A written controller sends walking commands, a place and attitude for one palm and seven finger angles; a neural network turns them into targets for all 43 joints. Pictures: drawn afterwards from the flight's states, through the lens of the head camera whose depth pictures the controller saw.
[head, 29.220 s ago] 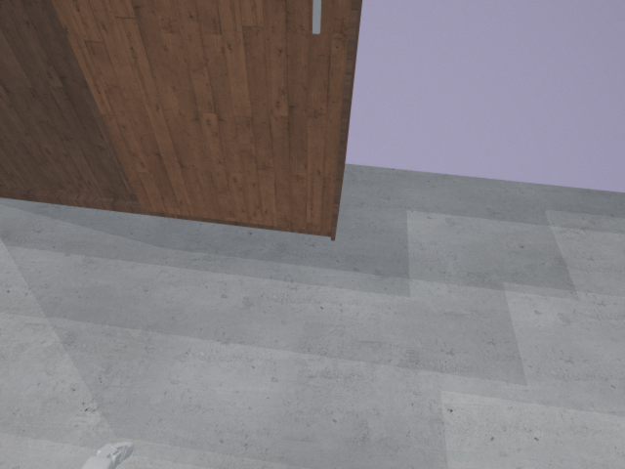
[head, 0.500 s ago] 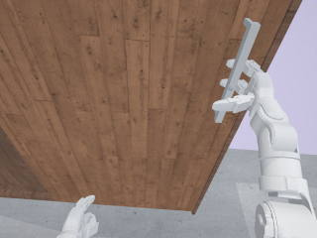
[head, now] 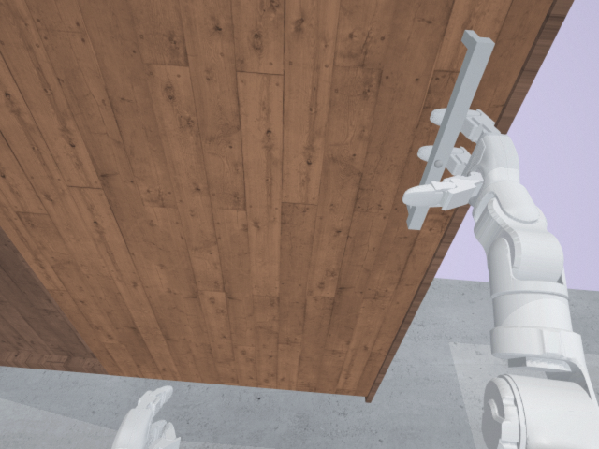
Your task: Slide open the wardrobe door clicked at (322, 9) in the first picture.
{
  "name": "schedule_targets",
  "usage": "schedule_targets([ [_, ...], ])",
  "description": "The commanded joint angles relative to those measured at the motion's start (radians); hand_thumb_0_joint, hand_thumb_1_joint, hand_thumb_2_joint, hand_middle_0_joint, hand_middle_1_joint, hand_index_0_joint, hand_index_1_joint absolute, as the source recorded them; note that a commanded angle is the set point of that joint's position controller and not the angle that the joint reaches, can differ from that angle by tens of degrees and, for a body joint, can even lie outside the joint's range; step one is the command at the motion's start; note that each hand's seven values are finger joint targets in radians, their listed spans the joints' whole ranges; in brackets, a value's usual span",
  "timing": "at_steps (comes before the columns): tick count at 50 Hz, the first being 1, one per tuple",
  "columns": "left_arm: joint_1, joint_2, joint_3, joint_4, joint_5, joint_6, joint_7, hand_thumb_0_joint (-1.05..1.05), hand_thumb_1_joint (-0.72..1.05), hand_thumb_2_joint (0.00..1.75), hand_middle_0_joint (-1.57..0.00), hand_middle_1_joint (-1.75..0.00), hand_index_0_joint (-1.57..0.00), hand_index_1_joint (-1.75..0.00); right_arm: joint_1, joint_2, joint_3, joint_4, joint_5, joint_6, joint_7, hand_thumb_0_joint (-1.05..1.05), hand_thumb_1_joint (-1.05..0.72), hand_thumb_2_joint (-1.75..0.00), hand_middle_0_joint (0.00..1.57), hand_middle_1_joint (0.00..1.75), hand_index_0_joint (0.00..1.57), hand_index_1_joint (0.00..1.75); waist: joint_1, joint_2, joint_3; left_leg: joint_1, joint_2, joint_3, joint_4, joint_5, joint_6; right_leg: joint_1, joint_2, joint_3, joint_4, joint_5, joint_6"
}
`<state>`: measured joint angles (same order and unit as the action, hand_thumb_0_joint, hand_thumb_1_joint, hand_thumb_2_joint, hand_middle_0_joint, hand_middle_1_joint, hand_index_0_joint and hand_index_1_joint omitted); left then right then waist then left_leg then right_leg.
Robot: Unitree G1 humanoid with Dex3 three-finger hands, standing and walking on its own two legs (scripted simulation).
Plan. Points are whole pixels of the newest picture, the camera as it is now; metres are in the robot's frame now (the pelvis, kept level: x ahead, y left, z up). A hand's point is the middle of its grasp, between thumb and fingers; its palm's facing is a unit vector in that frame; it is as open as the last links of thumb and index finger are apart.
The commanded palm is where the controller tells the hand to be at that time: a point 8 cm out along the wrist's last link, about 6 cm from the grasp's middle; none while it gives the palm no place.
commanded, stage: grip the handle and tug to test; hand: right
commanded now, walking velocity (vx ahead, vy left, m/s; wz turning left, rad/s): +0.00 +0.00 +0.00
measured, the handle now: (438, 143) +0.46 -0.15 +0.23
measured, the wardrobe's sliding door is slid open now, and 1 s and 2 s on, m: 0.00 0.00 0.00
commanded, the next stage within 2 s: tug the door sideways, standing still in 1.48 s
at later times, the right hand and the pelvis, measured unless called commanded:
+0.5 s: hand (432, 158) +0.41 -0.13 +0.23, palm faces +0.03 +1.00 +0.00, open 9.5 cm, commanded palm +0.38 -0.18 +0.23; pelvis +0.00 +0.00 +0.00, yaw +0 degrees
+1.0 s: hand (431, 159) +0.40 -0.13 +0.23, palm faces +0.02 +1.00 +0.00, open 5.4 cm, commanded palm +0.38 -0.18 +0.23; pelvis +0.00 +0.00 +0.00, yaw -1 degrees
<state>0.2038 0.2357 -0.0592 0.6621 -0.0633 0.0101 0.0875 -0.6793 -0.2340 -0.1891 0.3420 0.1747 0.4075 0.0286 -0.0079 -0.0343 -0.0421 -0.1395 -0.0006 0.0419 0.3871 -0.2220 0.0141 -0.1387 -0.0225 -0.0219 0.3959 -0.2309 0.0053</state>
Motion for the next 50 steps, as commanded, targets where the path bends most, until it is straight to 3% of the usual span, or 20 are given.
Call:
schedule_targets([
  [1,-0.157,0.101,0.034,-0.163,0.004,-0.06,0.006,0.0,0.9,0.9,-0.2,-0.3,-0.2,-0.3,-0.528,-0.152,-0.013,-0.261,0.008,-0.077,0.002,0.0,0.5,-0.3,0.3,1.2,0.3,1.2,0.0,0.02,-0.272,0.058,-0.008,-0.007,-0.038,0.268,0.011,0.101,0.026,0.007,-0.02,0.254,-0.049],
  [4,-0.153,0.105,0.039,-0.161,0.006,-0.068,0.003,0.0,0.9,0.9,-0.2,-0.3,-0.2,-0.3,-0.518,-0.127,0.005,-0.28,0.013,-0.083,0.007,0.0,0.45,-0.32,0.3,1.21,0.3,1.21,0.002,0.014,-0.293,0.056,-0.012,0.0,-0.031,0.295,0.014,0.128,0.025,0.012,-0.013,0.291,-0.046],
  [5,-0.154,0.106,0.039,-0.16,0.004,-0.067,0.004,0.0,0.9,0.9,-0.2,-0.3,-0.2,-0.3,-0.507,-0.154,-0.019,-0.273,0.015,-0.079,0.007,0.0,0.41,-0.34,0.31,1.21,0.31,1.21,-0.003,0.02,-0.293,0.06,-0.012,-0.001,-0.03,0.292,0.014,0.12,0.025,0.015,-0.015,0.284,-0.045],
  [6,-0.157,0.103,0.035,-0.157,0.003,-0.066,0.003,0.0,0.9,0.9,-0.2,-0.3,-0.2,-0.3,-0.507,-0.113,0.015,-0.258,0.017,-0.071,0.012,0.0,0.36,-0.36,0.32,1.22,0.32,1.22,0.004,0.027,-0.272,0.048,-0.012,0.002,-0.032,0.278,0.013,0.114,0.024,0.014,-0.018,0.27,-0.044],
  [10,-0.158,0.108,0.033,-0.146,0.001,-0.061,0.004,0.0,0.9,0.9,-0.2,-0.3,-0.2,-0.3,-0.508,-0.115,0.009,-0.198,0.019,-0.037,0.0,0.0,0.17,-0.44,0.33,1.25,0.33,1.25,0.004,0.045,-0.218,0.013,-0.012,0.004,-0.048,0.207,0.01,0.085,0.024,0.019,-0.03,0.211,-0.043],
  [13,-0.15,0.108,0.033,-0.14,0.006,-0.059,0.006,0.0,0.9,0.9,-0.2,-0.3,-0.2,-0.3,-0.535,-0.132,-0.012,-0.167,0.008,-0.024,-0.024,0.0,0.03,-0.5,0.35,1.27,0.35,1.27,0.002,0.083,-0.22,0.01,-0.012,0.003,-0.047,0.191,0.01,0.074,0.024,0.023,-0.03,0.205,-0.045],
  [16,-0.154,0.104,0.033,-0.15,0.011,-0.055,0.004,0.0,0.9,0.9,-0.2,-0.3,-0.2,-0.3,-0.553,-0.162,-0.034,-0.21,0.0,-0.05,-0.036,0.0,-0.11,-0.56,0.36,1.29,0.36,1.29,-0.006,0.078,-0.283,0.06,-0.006,-0.006,-0.036,0.252,0.009,0.09,0.026,0.013,-0.023,0.249,-0.048],
  [17,-0.157,0.098,0.033,-0.155,0.012,-0.056,0.004,0.0,0.9,0.9,-0.2,-0.3,-0.2,-0.3,-0.548,-0.131,-0.013,-0.213,0.001,-0.057,-0.031,0.0,-0.15,-0.58,0.37,1.29,0.37,1.29,-0.004,0.071,-0.29,0.061,-0.006,-0.006,-0.032,0.272,0.009,0.097,0.028,0.01,-0.02,0.261,-0.049],
  [18,-0.151,0.099,0.033,-0.154,0.012,-0.057,0.003,0.0,0.9,0.9,-0.2,-0.3,-0.2,-0.3,-0.553,-0.139,-0.017,-0.216,0.001,-0.066,-0.029,0.0,-0.2,-0.6,0.38,1.3,0.38,1.3,-0.003,0.066,-0.292,0.063,-0.006,-0.005,-0.03,0.281,0.01,0.097,0.027,0.011,-0.018,0.266,-0.047],
  [25,-0.154,0.101,0.034,-0.163,0.01,-0.053,0.002,0.0,0.9,0.9,-0.2,-0.3,-0.2,-0.3,-0.53,-0.155,-0.024,-0.238,0.003,-0.085,-0.008,0.0,-0.53,-0.74,0.41,1.35,0.41,1.35,-0.007,0.037,-0.3,0.084,-0.005,-0.006,-0.029,0.321,0.012,0.101,0.027,0.005,-0.017,0.291,-0.049],
  [27,-0.155,0.101,0.035,-0.163,0.009,-0.051,0.001,0.0,0.9,0.9,-0.2,-0.3,-0.2,-0.3,-0.495,-0.16,-0.037,-0.233,0.005,-0.075,-0.003,0.0,-0.62,-0.78,0.42,1.36,0.42,1.36,-0.011,0.06,-0.292,0.088,-0.007,-0.004,-0.029,0.332,0.01,0.094,0.027,0.003,-0.016,0.294,-0.048],
  [33,-0.163,0.101,0.035,-0.162,0.004,-0.053,0.001,0.0,0.9,0.9,-0.2,-0.3,-0.2,-0.3,-0.51,-0.11,0.012,-0.257,0.008,-0.054,-0.001,0.0,-0.9,-0.9,0.45,1.4,0.45,1.4,-0.001,0.037,-0.263,0.052,-0.011,0.001,-0.031,0.298,0.012,0.104,0.025,0.01,-0.014,0.28,-0.046],
  [36,-0.162,0.104,0.037,-0.161,0.007,-0.053,0.003,0.0,0.9,0.9,-0.2,-0.3,-0.2,-0.3,-0.515,-0.143,-0.018,-0.266,0.009,-0.052,-0.008,0.0,-0.9,-0.9,0.45,1.4,0.45,1.4,-0.007,0.057,-0.284,0.069,-0.01,0.001,-0.028,0.304,0.012,0.104,0.027,0.012,-0.015,0.288,-0.048],
  [38,-0.166,0.1,0.036,-0.163,0.007,-0.056,0.0,0.0,0.9,0.9,-0.2,-0.3,-0.2,-0.3,-0.522,-0.11,0.007,-0.28,0.008,-0.051,-0.011,0.0,-0.9,-0.9,0.45,1.4,0.45,1.4,-0.005,0.043,-0.286,0.064,-0.01,0.0,-0.026,0.312,0.012,0.111,0.03,0.011,-0.011,0.291,-0.048],
  [43,-0.157,0.107,0.034,-0.148,0.01,-0.047,0.007,0.0,0.9,0.9,-0.2,-0.3,-0.2,-0.3,-0.513,-0.149,-0.025,-0.199,0.009,-0.04,-0.014,0.0,-0.9,-0.9,0.45,1.4,0.45,1.4,-0.002,0.085,-0.252,0.055,-0.009,-0.004,-0.039,0.274,0.007,0.08,0.03,0.009,-0.019,0.248,-0.05],
  [44,-0.156,0.111,0.036,-0.147,0.01,-0.043,0.008,0.0,0.9,0.9,-0.2,-0.3,-0.2,-0.3,-0.505,-0.17,-0.039,-0.19,0.009,-0.044,-0.014,0.0,-0.9,-0.9,0.45,1.4,0.45,1.4,-0.006,0.08,-0.247,0.057,-0.009,-0.003,-0.043,0.266,0.008,0.079,0.03,0.009,-0.019,0.245,-0.049],
  [48,-0.159,0.099,0.032,-0.152,0.008,-0.047,0.007,0.0,0.9,0.9,-0.2,-0.3,-0.2,-0.3,-0.541,-0.131,-0.005,-0.205,0.004,-0.051,-0.011,0.0,-0.9,-0.9,0.45,1.4,0.45,1.4,0.0,0.047,-0.263,0.05,-0.007,-0.001,-0.033,0.283,0.011,0.092,0.03,0.011,-0.014,0.264,-0.047],
  [50,-0.155,0.102,0.034,-0.154,0.01,-0.047,0.005,0.0,0.9,0.9,-0.2,-0.3,-0.2,-0.3,-0.532,-0.15,-0.024,-0.214,0.008,-0.059,-0.015,0.0,-0.9,-0.9,0.45,1.4,0.45,1.4,-0.004,0.058,-0.28,0.064,-0.007,-0.003,-0.032,0.299,0.011,0.096,0.03,0.011,-0.012,0.276,-0.049],
])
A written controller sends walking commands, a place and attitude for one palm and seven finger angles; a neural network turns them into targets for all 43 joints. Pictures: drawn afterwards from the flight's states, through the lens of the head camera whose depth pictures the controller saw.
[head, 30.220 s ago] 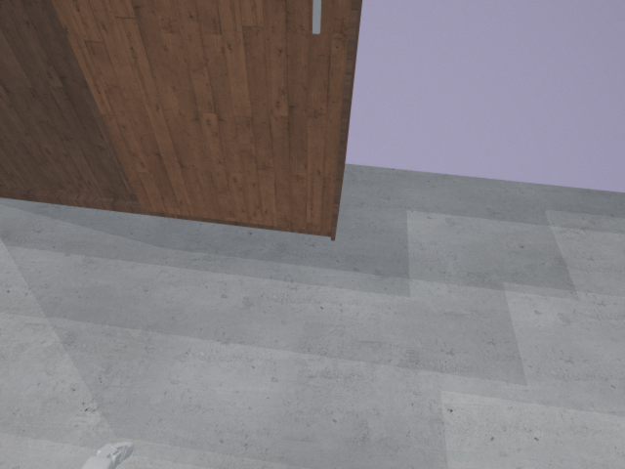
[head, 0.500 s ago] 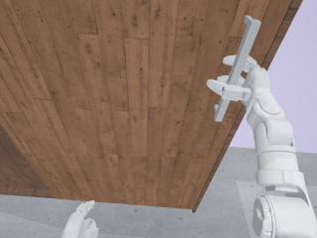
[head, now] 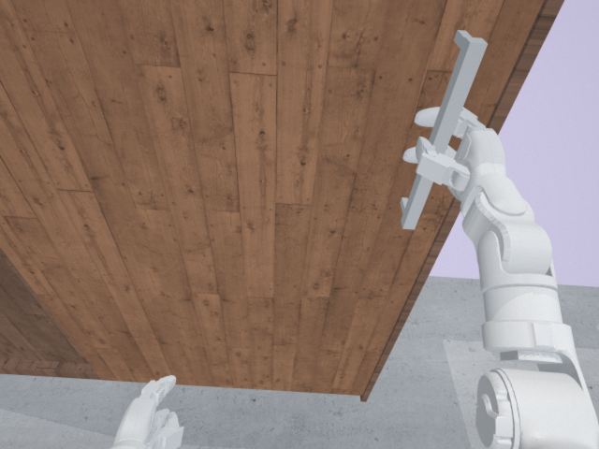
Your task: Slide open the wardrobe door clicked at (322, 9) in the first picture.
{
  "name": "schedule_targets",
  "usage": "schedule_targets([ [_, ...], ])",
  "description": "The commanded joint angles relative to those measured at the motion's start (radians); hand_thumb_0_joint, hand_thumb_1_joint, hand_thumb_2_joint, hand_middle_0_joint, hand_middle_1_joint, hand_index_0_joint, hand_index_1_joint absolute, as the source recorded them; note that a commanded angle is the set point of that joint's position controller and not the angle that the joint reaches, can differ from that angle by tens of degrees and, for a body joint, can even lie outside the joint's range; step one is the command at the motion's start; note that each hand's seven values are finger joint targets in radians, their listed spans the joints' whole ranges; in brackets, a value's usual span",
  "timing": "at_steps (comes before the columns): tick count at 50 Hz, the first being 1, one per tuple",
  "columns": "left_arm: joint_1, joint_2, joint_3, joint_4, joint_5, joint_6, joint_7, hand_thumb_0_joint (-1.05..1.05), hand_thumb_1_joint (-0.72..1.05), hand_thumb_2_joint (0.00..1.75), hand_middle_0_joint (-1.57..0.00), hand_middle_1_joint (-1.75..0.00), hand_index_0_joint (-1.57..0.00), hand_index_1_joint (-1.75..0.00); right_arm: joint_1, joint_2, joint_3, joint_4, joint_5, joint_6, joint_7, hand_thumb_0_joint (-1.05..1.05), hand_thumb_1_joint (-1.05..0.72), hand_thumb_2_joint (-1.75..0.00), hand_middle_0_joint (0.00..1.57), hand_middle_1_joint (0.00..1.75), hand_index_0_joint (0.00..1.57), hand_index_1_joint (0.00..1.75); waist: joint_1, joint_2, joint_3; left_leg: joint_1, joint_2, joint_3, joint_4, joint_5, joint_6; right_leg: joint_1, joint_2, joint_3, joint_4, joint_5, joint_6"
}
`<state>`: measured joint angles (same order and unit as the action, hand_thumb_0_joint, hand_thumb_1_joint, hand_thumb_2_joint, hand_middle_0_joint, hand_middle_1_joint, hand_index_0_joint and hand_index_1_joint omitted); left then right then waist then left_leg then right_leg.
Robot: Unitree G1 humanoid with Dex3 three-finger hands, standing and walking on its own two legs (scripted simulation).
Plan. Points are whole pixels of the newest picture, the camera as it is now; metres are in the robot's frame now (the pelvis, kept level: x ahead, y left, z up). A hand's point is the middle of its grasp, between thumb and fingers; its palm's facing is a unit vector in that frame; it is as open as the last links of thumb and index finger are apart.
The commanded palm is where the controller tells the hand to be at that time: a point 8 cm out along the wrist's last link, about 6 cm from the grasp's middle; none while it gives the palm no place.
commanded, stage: grip the handle and tug to test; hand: right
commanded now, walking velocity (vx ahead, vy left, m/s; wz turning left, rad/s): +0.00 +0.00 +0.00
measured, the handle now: (431, 143) +0.46 -0.15 +0.23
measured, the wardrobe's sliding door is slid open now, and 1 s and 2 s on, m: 0.00 0.00 0.01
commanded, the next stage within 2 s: tug the door sideways, standing still in 0.48 s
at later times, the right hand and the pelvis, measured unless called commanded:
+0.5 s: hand (425, 164) +0.40 -0.13 +0.23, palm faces -0.01 +1.00 +0.00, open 5.8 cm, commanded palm +0.34 -0.18 +0.23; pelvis +0.02 +0.00 +0.00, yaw +3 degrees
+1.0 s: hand (422, 163) +0.40 -0.12 +0.23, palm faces +0.07 +1.00 -0.04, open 5.8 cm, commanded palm +0.37 -0.13 +0.23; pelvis +0.03 +0.00 +0.00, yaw -3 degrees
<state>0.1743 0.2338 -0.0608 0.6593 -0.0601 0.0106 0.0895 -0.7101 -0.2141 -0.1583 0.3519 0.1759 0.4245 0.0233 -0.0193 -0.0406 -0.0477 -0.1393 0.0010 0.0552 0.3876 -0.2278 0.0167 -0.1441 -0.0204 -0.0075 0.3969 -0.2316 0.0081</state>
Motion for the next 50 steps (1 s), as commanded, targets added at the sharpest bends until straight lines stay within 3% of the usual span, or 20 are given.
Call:
schedule_targets([
  [1,-0.132,0.102,0.035,-0.155,0.006,-0.048,0.002,0.0,0.9,0.9,-0.2,-0.3,-0.2,-0.3,-0.5,-0.162,-0.046,-0.234,0.005,-0.079,-0.008,0.0,-0.9,-0.9,0.45,1.4,0.45,1.4,0.007,0.07,-0.278,0.069,-0.007,-0.018,-0.031,0.306,0.007,0.097,0.029,-0.004,-0.012,0.273,-0.052],
  [3,-0.129,0.104,0.034,-0.151,0.006,-0.047,0.004,0.0,0.9,0.9,-0.2,-0.3,-0.2,-0.3,-0.52,-0.158,-0.04,-0.225,0.003,-0.08,-0.007,0.0,-0.9,-0.9,0.45,1.4,0.45,1.4,0.014,0.08,-0.265,0.059,-0.008,-0.016,-0.034,0.294,0.006,0.094,0.028,-0.004,-0.015,0.259,-0.052],
  [4,-0.132,0.102,0.037,-0.155,0.007,-0.048,0.003,0.0,0.9,0.9,-0.2,-0.3,-0.2,-0.3,-0.482,-0.143,-0.035,-0.216,0.006,-0.082,-0.006,0.0,-0.9,-0.9,0.45,1.4,0.45,1.4,0.007,0.071,-0.26,0.056,-0.011,-0.015,-0.034,0.293,0.007,0.101,0.027,-0.005,-0.013,0.265,-0.053],
  [6,-0.137,0.102,0.036,-0.163,0.006,-0.047,0.0,0.0,0.9,0.9,-0.2,-0.3,-0.2,-0.3,-0.462,-0.172,-0.063,-0.254,0.005,-0.087,-0.005,0.0,-0.9,-0.9,0.45,1.4,0.45,1.4,-0.005,0.07,-0.287,0.082,-0.008,-0.017,-0.027,0.312,0.009,0.1,0.027,-0.006,-0.014,0.279,-0.052],
  [8,-0.142,0.097,0.033,-0.168,0.005,-0.047,-0.002,0.0,0.9,0.9,-0.2,-0.3,-0.2,-0.3,-0.439,-0.14,-0.042,-0.257,0.01,-0.08,0.001,0.0,-0.9,-0.9,0.45,1.4,0.45,1.4,-0.004,0.066,-0.277,0.081,-0.009,-0.013,-0.024,0.323,0.009,0.097,0.028,-0.006,-0.015,0.281,-0.05],
  [10,-0.146,0.101,0.034,-0.176,0.006,-0.045,-0.006,0.0,0.9,0.9,-0.2,-0.3,-0.2,-0.3,-0.44,-0.15,-0.045,-0.312,0.011,-0.088,0.002,0.0,-0.9,-0.9,0.45,1.4,0.45,1.4,-0.007,0.049,-0.301,0.098,-0.007,-0.016,-0.024,0.334,0.01,0.108,0.027,-0.007,-0.017,0.297,-0.05],
  [15,-0.161,0.104,0.036,-0.197,0.006,-0.035,-0.011,0.0,0.9,0.9,-0.2,-0.3,-0.2,-0.3,-0.301,-0.2,-0.111,-0.375,0.021,-0.074,0.009,0.0,-0.9,-0.9,0.45,1.4,0.45,1.4,-0.036,0.09,-0.309,0.149,-0.008,-0.015,-0.016,0.395,0.01,0.094,0.025,-0.014,-0.024,0.337,-0.052],
  [19,-0.184,0.101,0.039,-0.229,0.008,-0.024,-0.023,0.0,0.9,0.9,-0.2,-0.3,-0.2,-0.3,-0.137,-0.222,-0.154,-0.506,0.029,-0.059,0.02,0.0,-0.9,-0.9,0.45,1.4,0.45,1.4,-0.07,0.055,-0.351,0.213,-0.006,-0.016,0.009,0.509,0.014,0.099,0.028,-0.026,-0.017,0.422,-0.047],
  [27,-0.207,0.094,0.041,-0.256,0.007,-0.003,-0.041,0.0,0.9,0.9,-0.2,-0.3,-0.2,-0.3,0.054,-0.192,-0.142,-0.73,0.039,0.021,0.025,0.0,-0.9,-0.9,0.45,1.4,0.45,1.4,-0.074,0.045,-0.349,0.221,-0.007,-0.009,0.041,0.658,0.007,0.118,0.02,-0.035,0.01,0.556,-0.043],
  [29,-0.212,0.099,0.044,-0.262,0.009,0.002,-0.044,0.0,0.9,0.9,-0.2,-0.3,-0.2,-0.3,0.093,-0.228,-0.181,-0.775,0.044,0.038,0.021,0.0,-0.9,-0.9,0.45,1.4,0.45,1.4,-0.086,0.054,-0.363,0.236,-0.008,-0.011,0.048,0.696,0.006,0.12,0.023,-0.033,0.017,0.584,-0.043],
  [30,-0.218,0.093,0.038,-0.26,0.009,0.001,-0.045,0.0,0.9,0.9,-0.2,-0.3,-0.2,-0.3,0.049,-0.149,-0.096,-0.799,0.045,0.047,0.026,0.0,-0.9,-0.9,0.45,1.4,0.45,1.4,-0.068,0.035,-0.359,0.22,-0.003,-0.009,0.052,0.7,0.004,0.125,0.023,-0.033,0.019,0.6,-0.043],
  [31,-0.213,0.09,0.04,-0.25,0.009,-0.004,-0.046,0.0,0.9,0.9,-0.2,-0.3,-0.2,-0.3,0.009,-0.12,-0.064,-0.793,0.045,0.058,0.022,0.0,-0.9,-0.9,0.45,1.4,0.45,1.4,-0.052,0.051,-0.341,0.194,-0.005,-0.003,0.05,0.692,0.002,0.137,0.016,-0.028,0.025,0.614,-0.042],
  [36,-0.191,0.094,0.044,-0.192,0.013,-0.019,-0.035,0.0,0.9,0.9,-0.2,-0.3,-0.2,-0.3,-0.247,-0.048,0.031,-0.698,0.025,0.097,-0.017,0.0,-0.9,-0.9,0.45,1.4,0.45,1.4,0.0,0.02,-0.303,0.091,-0.014,0.001,0.039,0.617,0.006,0.188,0.014,-0.012,0.052,0.614,-0.039],
  [42,-0.178,0.084,0.045,-0.171,0.026,-0.023,-0.038,0.0,0.9,0.9,-0.2,-0.3,-0.2,-0.3,-0.323,0.045,0.134,-0.679,-0.001,0.088,-0.031,0.0,-0.9,-0.9,0.45,1.4,0.45,1.4,0.013,0.009,-0.38,0.098,-0.006,0.011,0.078,0.662,0.008,0.223,0.02,0.01,0.085,0.703,-0.037],
  [47,-0.196,0.074,0.039,-0.165,0.031,-0.025,-0.043,0.0,0.9,0.9,-0.2,-0.3,-0.2,-0.3,-0.408,0.117,0.212,-0.618,-0.009,0.039,-0.026,0.0,-0.9,-0.9,0.45,1.4,0.45,1.4,0.032,0.069,-0.353,0.076,-0.005,0.015,0.076,0.584,0.012,0.207,0.025,0.03,0.075,0.584,-0.042],
  [50,-0.195,0.068,0.033,-0.162,0.035,-0.025,-0.046,0.0,0.9,0.9,-0.2,-0.3,-0.2,-0.3,-0.446,0.157,0.243,-0.565,-0.007,0.017,-0.02,0.0,-0.9,-0.9,0.45,1.4,0.45,1.4,0.035,0.049,-0.338,0.052,-0.006,0.015,0.081,0.56,0.014,0.212,0.025,0.04,0.078,0.587,-0.043],
])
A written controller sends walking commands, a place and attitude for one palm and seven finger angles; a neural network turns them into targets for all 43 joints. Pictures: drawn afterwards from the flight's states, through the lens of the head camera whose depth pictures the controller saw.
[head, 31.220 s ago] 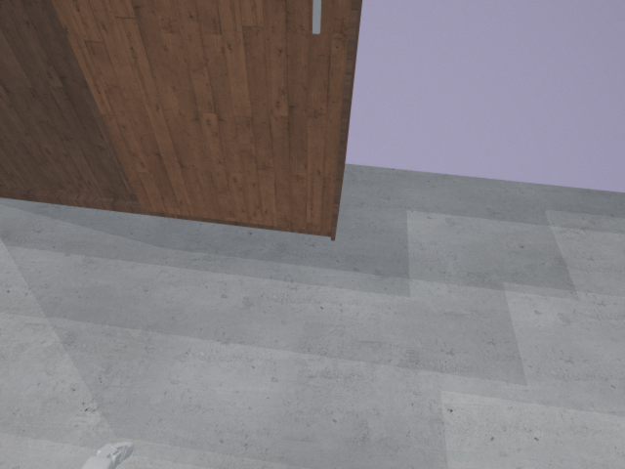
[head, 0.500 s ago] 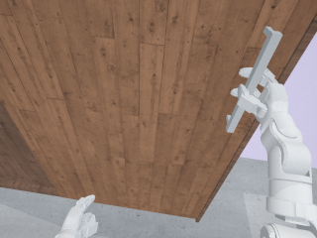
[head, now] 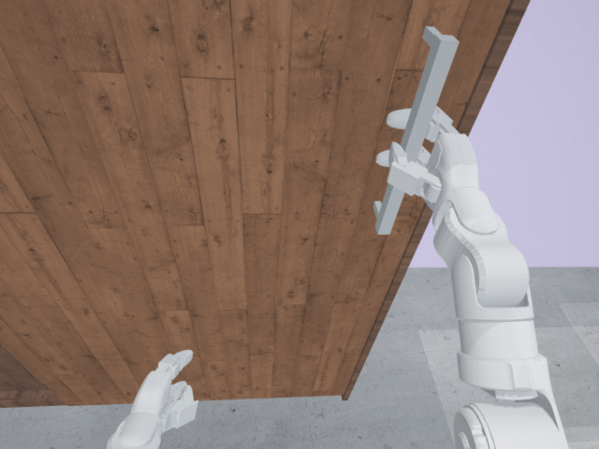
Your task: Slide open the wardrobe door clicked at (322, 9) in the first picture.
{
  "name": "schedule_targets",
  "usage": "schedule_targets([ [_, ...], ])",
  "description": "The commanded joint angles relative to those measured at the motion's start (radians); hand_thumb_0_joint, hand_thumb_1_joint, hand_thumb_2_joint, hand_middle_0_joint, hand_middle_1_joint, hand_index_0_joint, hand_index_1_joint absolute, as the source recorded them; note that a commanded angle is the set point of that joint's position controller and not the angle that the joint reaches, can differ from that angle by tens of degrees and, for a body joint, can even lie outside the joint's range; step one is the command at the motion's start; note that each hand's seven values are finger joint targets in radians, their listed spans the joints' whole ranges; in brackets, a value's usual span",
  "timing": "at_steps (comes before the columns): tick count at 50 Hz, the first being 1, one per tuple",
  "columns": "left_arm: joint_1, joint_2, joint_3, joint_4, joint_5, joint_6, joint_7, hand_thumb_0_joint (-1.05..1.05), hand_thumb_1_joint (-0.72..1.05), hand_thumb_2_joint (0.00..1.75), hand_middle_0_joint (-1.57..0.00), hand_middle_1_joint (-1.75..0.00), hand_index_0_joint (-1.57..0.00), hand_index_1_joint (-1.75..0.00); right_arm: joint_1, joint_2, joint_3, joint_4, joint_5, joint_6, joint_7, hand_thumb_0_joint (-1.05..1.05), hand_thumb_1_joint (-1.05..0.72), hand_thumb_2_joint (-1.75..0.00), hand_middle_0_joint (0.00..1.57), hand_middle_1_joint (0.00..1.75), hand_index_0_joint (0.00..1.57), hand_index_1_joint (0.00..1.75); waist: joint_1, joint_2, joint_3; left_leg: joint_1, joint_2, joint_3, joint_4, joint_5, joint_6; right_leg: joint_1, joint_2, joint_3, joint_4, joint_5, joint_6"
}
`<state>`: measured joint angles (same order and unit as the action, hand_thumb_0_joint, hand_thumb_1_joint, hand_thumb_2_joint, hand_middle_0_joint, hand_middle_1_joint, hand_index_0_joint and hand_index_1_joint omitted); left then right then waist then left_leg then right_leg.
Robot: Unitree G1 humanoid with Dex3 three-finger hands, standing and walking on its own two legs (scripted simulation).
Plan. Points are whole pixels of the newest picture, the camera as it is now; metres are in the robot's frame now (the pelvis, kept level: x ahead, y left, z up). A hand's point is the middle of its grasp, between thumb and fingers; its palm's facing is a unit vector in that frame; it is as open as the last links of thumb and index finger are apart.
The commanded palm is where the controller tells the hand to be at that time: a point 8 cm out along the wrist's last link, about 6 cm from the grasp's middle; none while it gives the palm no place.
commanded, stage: tug the door sideways, standing still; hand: right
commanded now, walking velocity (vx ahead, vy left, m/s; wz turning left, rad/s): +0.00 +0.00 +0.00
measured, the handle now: (403, 145) +0.43 -0.12 +0.23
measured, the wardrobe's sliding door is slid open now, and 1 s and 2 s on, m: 0.00 0.01 0.21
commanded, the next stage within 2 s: step sideways, sliding the door along in 0.34 s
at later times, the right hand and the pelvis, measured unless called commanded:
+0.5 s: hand (394, 171) +0.37 -0.10 +0.23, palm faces +0.02 +1.00 -0.09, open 6.0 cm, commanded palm +0.35 -0.13 +0.24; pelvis -0.04 -0.01 +0.00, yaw +0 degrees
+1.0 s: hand (377, 170) +0.39 -0.08 +0.22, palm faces +0.24 +0.97 -0.07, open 6.3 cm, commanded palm +0.36 -0.06 +0.23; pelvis -0.01 +0.09 -0.02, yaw -5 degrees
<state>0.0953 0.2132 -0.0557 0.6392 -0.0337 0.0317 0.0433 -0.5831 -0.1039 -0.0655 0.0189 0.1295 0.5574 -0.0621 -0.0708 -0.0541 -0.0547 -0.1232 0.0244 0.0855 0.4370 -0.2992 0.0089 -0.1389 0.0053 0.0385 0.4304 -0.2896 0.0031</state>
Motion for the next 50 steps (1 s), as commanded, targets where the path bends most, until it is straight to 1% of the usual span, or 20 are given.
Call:
schedule_targets([
  [1,-0.114,0.087,0.027,-0.139,0.008,-0.045,-0.001,0.0,0.9,0.9,-0.2,-0.3,-0.2,-0.3,-0.596,0.059,0.167,-0.226,0.035,-0.121,0.069,0.0,-0.9,-0.9,0.45,1.4,0.45,1.4,0.092,0.048,-0.333,0.026,-0.029,-0.015,0.035,0.631,0.022,0.216,-0.003,-0.003,0.051,0.662,-0.036],
  [8,-0.113,0.08,0.026,-0.127,0.006,-0.049,-0.009,0.0,0.9,0.9,-0.2,-0.3,-0.2,-0.3,-0.718,0.116,0.217,-0.136,0.032,-0.159,0.063,0.0,-0.9,-0.9,0.45,1.4,0.45,1.4,0.105,0.029,-0.346,-0.015,-0.033,-0.01,0.027,0.507,0.029,0.222,-0.008,0.018,0.046,0.564,-0.021],
  [22,-0.068,0.094,0.029,-0.08,-0.006,-0.089,0.008,0.0,0.9,0.9,-0.2,-0.3,-0.2,-0.3,-0.869,0.103,0.192,0.072,0.04,-0.24,0.038,0.0,-0.9,-0.9,0.45,1.4,0.45,1.4,0.125,0.024,-0.29,-0.068,-0.039,-0.01,-0.019,0.306,0.034,0.171,-0.006,0.027,-0.006,0.33,-0.009],
  [23,-0.043,0.154,0.046,-0.088,0.012,-0.087,0.029,0.0,0.9,0.9,-0.2,-0.3,-0.2,-0.3,-0.739,-0.37,-0.095,0.1,-0.026,-0.42,-0.027,0.0,-0.9,-0.9,0.45,1.4,0.45,1.4,0.085,0.028,-0.192,-0.095,0.003,-0.05,-0.037,0.159,-0.009,0.002,-0.079,0.047,-0.02,0.222,-0.058],
  [25,-0.049,0.121,0.043,-0.068,0.021,-0.08,0.038,0.0,0.9,0.9,-0.2,-0.3,-0.2,-0.3,-0.595,-0.209,0.002,0.208,-0.041,-0.531,-0.039,0.0,-0.9,-0.9,0.45,1.4,0.45,1.4,0.078,0.063,-0.151,-0.093,0.007,-0.042,-0.006,0.018,-0.007,-0.047,-0.097,0.075,-0.075,-0.033,-0.067],
  [28,-0.068,0.11,0.051,-0.1,0.017,-0.09,0.061,0.0,0.9,0.9,-0.2,-0.3,-0.2,-0.3,-0.703,-0.103,0.116,0.081,-0.024,-0.615,-0.023,0.0,-0.9,-0.9,0.45,1.4,0.45,1.4,0.107,-0.106,-0.183,-0.269,-0.052,-0.029,0.292,-0.101,-0.001,0.057,-0.272,0.32,-0.177,-0.248,-0.165],
  [30,-0.043,0.097,0.058,-0.092,0.016,-0.096,0.062,0.0,0.9,0.9,-0.2,-0.3,-0.2,-0.3,-0.733,-0.128,0.108,0.046,-0.026,-0.637,-0.029,0.0,-0.9,-0.9,0.45,1.4,0.45,1.4,0.118,-0.154,-0.19,-0.466,-0.031,-0.09,0.489,-0.197,0.009,0.221,-0.366,0.45,-0.177,-0.075,-0.241],
  [32,-0.028,0.099,0.065,-0.09,0.014,-0.096,0.053,0.0,0.9,0.9,-0.2,-0.3,-0.2,-0.3,-0.737,-0.129,0.107,-0.007,-0.021,-0.652,-0.029,0.0,-0.9,-0.9,0.45,1.4,0.45,1.4,0.107,-0.108,-0.217,-0.492,0.007,-0.124,0.442,-0.211,0.014,0.334,-0.387,0.361,-0.062,0.305,-0.252],
  [35,-0.028,0.103,0.07,-0.099,0.005,-0.099,0.043,0.0,0.9,0.9,-0.2,-0.3,-0.2,-0.3,-0.744,-0.097,0.133,-0.046,-0.025,-0.669,-0.022,0.0,-0.9,-0.9,0.45,1.4,0.45,1.4,0.11,-0.151,-0.255,-0.325,-0.009,-0.064,0.257,-0.144,0.021,0.286,-0.336,0.178,0.04,0.435,-0.193],
  [38,-0.056,0.092,0.067,-0.139,-0.015,-0.107,0.043,0.0,0.9,0.9,-0.2,-0.3,-0.2,-0.3,-0.742,-0.035,0.197,-0.107,-0.036,-0.679,-0.006,0.0,-0.9,-0.9,0.45,1.4,0.45,1.4,0.096,-0.062,-0.287,0.062,-0.005,-0.041,0.03,0.066,0.03,-0.008,-0.22,0.001,0.189,0.238,-0.108],
  [39,-0.078,0.076,0.063,-0.15,-0.023,-0.11,0.047,0.0,0.9,0.9,-0.2,-0.3,-0.2,-0.3,-0.736,-0.039,0.209,-0.144,-0.046,-0.679,-0.005,0.0,-0.9,-0.9,0.45,1.4,0.45,1.4,0.098,0.116,-0.294,0.143,0.104,-0.184,-0.06,0.109,0.071,-0.13,-0.123,-0.073,0.32,0.088,-0.064],
  [40,-0.109,0.063,0.063,-0.157,-0.018,-0.108,0.052,0.0,0.9,0.9,-0.2,-0.3,-0.2,-0.3,-0.7,-0.056,0.196,-0.144,-0.054,-0.677,-0.007,0.0,-0.9,-0.9,0.45,1.4,0.45,1.4,0.08,0.302,-0.262,0.2,0.252,-0.434,-0.122,0.223,0.15,-0.314,-0.028,-0.063,0.482,-0.168,-0.031],
  [41,-0.118,0.07,0.069,-0.145,-0.012,-0.116,0.057,0.0,0.9,0.9,-0.2,-0.3,-0.2,-0.3,-0.673,-0.053,0.195,-0.141,-0.057,-0.684,-0.012,0.0,-0.9,-0.9,0.45,1.4,0.45,1.4,0.054,0.25,-0.232,0.245,0.319,-0.479,-0.084,0.404,0.212,-0.407,0.003,-0.029,0.609,-0.296,-0.024],
  [42,-0.092,0.069,0.08,-0.111,-0.01,-0.119,0.046,0.0,0.9,0.9,-0.2,-0.3,-0.2,-0.3,-0.69,-0.034,0.22,-0.155,-0.062,-0.683,-0.004,0.0,-0.9,-0.9,0.45,1.4,0.45,1.4,0.063,0.183,-0.21,0.175,0.302,-0.387,-0.068,0.36,0.203,-0.357,-0.021,0.007,0.653,-0.266,-0.021],
  [43,-0.084,0.078,0.089,-0.107,-0.011,-0.12,0.038,0.0,0.9,0.9,-0.2,-0.3,-0.2,-0.3,-0.688,-0.038,0.216,-0.179,-0.057,-0.687,0.0,0.0,-0.9,-0.9,0.45,1.4,0.45,1.4,0.067,0.179,-0.181,0.158,0.289,-0.374,-0.027,0.448,0.21,-0.347,-0.049,0.003,0.638,-0.245,-0.015],
  [46,-0.056,0.055,0.085,-0.108,0.003,-0.119,0.029,0.0,0.9,0.9,-0.2,-0.3,-0.2,-0.3,-0.686,0.021,0.259,-0.235,-0.065,-0.718,0.001,0.0,-0.9,-0.9,0.45,1.4,0.45,1.4,0.109,0.166,-0.224,0.116,0.209,-0.178,0.197,0.84,0.152,-0.129,-0.066,-0.07,0.206,-0.062,-0.018],
  [47,-0.04,0.064,0.09,-0.106,0.004,-0.114,0.026,0.0,0.9,0.9,-0.2,-0.3,-0.2,-0.3,-0.676,0.029,0.272,-0.252,-0.061,-0.732,-0.001,0.0,-0.9,-0.9,0.45,1.4,0.45,1.4,0.139,0.109,-0.265,-0.022,0.161,-0.098,0.347,0.742,0.096,0.088,-0.11,-0.064,0.013,0.187,-0.029],
  [48,-0.04,0.111,0.11,-0.13,0.011,-0.111,0.02,0.0,0.9,0.9,-0.2,-0.3,-0.2,-0.3,-0.663,0.041,0.287,-0.291,-0.045,-0.745,0.002,0.0,-0.9,-0.9,0.45,1.4,0.45,1.4,0.143,-0.092,-0.289,-0.323,0.043,-0.027,0.547,0.294,0.011,0.346,-0.336,0.197,-0.063,0.647,-0.118],
  [49,-0.039,0.127,0.119,-0.151,0.005,-0.095,-0.001,0.0,0.9,0.9,-0.2,-0.3,-0.2,-0.3,-0.636,0.06,0.307,-0.311,-0.036,-0.754,0.013,0.0,-0.9,-0.9,0.45,1.4,0.45,1.4,0.104,-0.252,-0.342,-0.528,0.01,-0.11,0.733,-0.254,-0.002,0.535,-0.537,0.422,0.027,1.048,-0.205],
  [50,-0.065,0.123,0.125,-0.157,-0.003,-0.101,-0.035,0.0,0.9,0.9,-0.2,-0.3,-0.2,-0.3,-0.646,0.042,0.27,-0.288,-0.035,-0.758,0.015,0.0,-0.9,-0.9,0.45,1.4,0.45,1.4,0.097,-0.115,-0.37,-0.543,0.021,-0.224,0.87,-0.247,0.023,0.532,-0.587,0.397,0.075,0.989,-0.262],
])
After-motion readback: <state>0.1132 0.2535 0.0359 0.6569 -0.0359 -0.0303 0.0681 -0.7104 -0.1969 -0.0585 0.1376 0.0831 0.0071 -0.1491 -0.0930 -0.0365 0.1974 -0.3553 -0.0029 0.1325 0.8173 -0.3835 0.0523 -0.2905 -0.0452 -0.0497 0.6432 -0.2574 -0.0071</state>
